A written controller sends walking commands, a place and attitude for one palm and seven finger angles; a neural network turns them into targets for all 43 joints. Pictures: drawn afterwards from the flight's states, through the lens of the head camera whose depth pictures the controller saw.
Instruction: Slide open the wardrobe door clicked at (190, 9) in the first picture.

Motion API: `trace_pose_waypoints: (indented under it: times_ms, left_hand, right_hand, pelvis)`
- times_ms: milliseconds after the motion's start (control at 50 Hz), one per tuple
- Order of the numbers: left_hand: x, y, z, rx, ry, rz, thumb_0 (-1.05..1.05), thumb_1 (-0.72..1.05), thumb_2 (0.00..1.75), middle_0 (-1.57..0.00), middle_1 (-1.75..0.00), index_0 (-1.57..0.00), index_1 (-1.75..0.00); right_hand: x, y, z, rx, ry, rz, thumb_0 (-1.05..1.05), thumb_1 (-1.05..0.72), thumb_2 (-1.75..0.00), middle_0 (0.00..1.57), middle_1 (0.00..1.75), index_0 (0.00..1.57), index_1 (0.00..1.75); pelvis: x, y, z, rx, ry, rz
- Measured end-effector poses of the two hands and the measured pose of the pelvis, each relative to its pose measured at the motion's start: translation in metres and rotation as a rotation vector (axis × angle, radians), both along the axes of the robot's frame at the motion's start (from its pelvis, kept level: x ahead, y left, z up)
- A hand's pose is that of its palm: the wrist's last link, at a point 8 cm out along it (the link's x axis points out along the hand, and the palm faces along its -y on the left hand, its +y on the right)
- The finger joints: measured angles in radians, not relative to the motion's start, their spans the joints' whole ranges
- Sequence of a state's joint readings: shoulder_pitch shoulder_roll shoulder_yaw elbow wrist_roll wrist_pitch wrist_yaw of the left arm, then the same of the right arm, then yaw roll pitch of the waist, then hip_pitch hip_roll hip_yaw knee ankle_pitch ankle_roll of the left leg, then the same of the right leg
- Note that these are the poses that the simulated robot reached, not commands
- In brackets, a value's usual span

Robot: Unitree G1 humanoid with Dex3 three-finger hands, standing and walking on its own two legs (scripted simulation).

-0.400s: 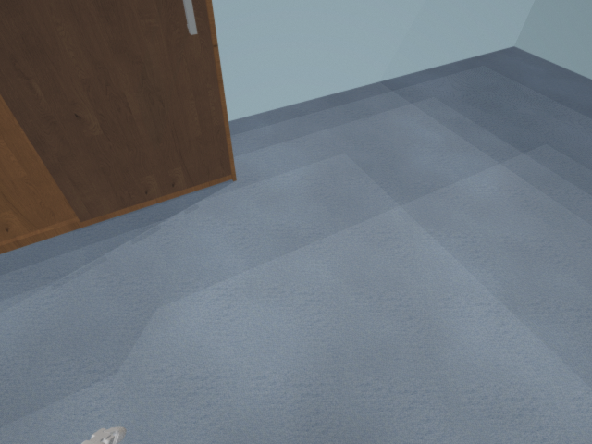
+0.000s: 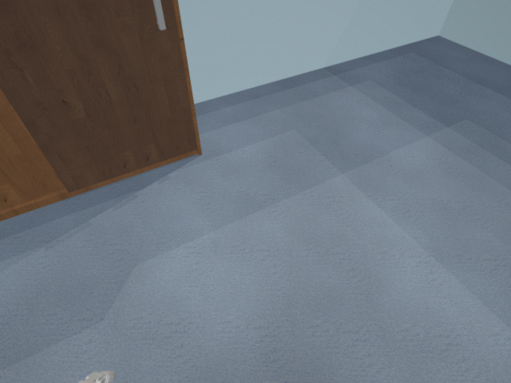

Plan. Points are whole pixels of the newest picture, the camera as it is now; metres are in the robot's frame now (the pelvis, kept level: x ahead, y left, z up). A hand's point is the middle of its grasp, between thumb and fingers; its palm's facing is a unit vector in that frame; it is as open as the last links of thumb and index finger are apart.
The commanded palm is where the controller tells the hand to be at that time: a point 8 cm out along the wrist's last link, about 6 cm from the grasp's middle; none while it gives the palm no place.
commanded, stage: stand and wait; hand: right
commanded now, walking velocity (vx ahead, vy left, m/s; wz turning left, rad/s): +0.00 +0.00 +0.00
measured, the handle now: out of the picture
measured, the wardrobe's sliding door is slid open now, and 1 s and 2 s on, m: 0.00 0.00 0.00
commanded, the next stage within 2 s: look at it before walking up in 0.42 s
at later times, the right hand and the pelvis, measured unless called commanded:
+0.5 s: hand out of the picture +0.06 -0.25 -0.15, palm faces -0.04 +0.94 -0.33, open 7.4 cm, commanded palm none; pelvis -0.01 +0.00 +0.00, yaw +0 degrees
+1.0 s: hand out of the picture +0.06 -0.25 -0.15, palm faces -0.04 +0.94 -0.33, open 7.4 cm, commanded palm none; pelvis -0.01 +0.00 +0.00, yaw +0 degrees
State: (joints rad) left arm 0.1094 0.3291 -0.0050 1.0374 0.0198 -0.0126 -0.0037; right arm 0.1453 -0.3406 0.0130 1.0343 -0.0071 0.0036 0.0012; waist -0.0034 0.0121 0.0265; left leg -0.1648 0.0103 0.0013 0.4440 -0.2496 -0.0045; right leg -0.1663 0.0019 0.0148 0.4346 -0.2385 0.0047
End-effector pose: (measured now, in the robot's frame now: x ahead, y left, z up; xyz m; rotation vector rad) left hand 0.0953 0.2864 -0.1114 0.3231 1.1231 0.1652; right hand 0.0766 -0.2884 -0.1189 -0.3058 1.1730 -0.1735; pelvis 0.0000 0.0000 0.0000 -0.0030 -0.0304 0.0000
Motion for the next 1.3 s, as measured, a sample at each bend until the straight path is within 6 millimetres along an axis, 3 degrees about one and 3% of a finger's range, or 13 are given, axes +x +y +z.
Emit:
trace_pose_waypoints:
  times_ms: [180, 360, 700, 1160, 1300]
  left_hand:
    - [-0.026, 0.007, -0.002, 0.010, 0.062, 0.027, 0.00, 0.90, 0.90, -0.20, -0.30, -0.20, -0.30]
    - [-0.038, 0.008, -0.004, 0.007, 0.081, 0.037, 0.00, 0.90, 0.90, -0.20, -0.30, -0.20, -0.30]
    - [-0.039, 0.007, -0.003, -0.001, 0.076, 0.040, 0.00, 0.90, 0.90, -0.20, -0.30, -0.20, -0.30]
    - [-0.036, 0.007, -0.001, 0.003, 0.075, 0.036, 0.00, 0.90, 0.90, -0.20, -0.30, -0.20, -0.30]
    - [-0.047, -0.009, -0.012, -0.037, 0.103, 0.062, 0.00, 0.90, 0.90, -0.20, -0.30, -0.20, -0.30]
  right_hand:
    - [-0.020, -0.005, -0.001, -0.011, 0.048, -0.014, 0.00, -0.90, -0.90, 0.20, 0.30, 0.20, 0.30]
    - [-0.022, -0.005, 0.001, -0.013, 0.046, -0.008, 0.00, -0.90, -0.90, 0.20, 0.30, 0.20, 0.30]
    - [-0.016, -0.001, 0.002, -0.007, 0.027, 0.003, 0.00, -0.90, -0.90, 0.20, 0.30, 0.20, 0.30]
    - [-0.022, -0.003, 0.002, -0.009, 0.045, -0.006, 0.00, -0.90, -0.90, 0.20, 0.30, 0.20, 0.30]
    - [-0.035, 0.011, -0.010, 0.031, 0.100, -0.017, 0.00, -0.90, -0.90, 0.20, 0.30, 0.20, 0.30]
  pelvis:
    - [-0.006, 0.000, 0.002, 0.001, -0.005, 0.001]
    - [-0.011, 0.001, 0.003, 0.001, -0.007, 0.003]
    - [-0.012, 0.002, 0.004, 0.001, -0.006, 0.004]
    - [-0.011, 0.001, 0.005, 0.003, -0.009, 0.003]
    - [0.001, 0.000, 0.002, 0.004, 0.000, 0.033]
